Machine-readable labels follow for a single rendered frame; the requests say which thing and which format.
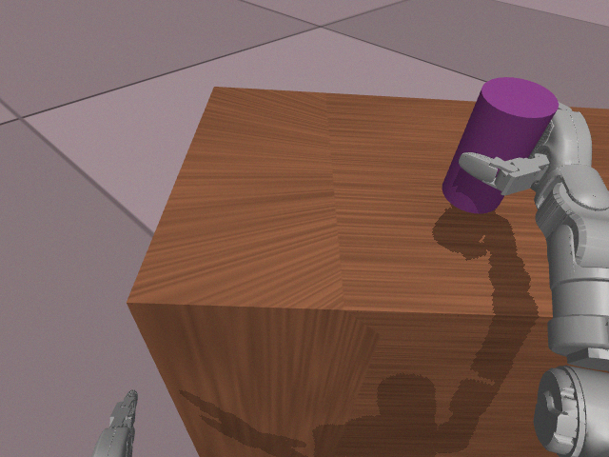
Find can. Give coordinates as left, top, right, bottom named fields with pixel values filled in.
left=442, top=77, right=559, bottom=214

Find right robot arm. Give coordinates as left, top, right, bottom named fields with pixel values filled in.
left=534, top=165, right=609, bottom=457

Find left robot hand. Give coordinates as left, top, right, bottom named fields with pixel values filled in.
left=91, top=390, right=138, bottom=457

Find right robot hand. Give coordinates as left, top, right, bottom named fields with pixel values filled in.
left=459, top=97, right=592, bottom=196

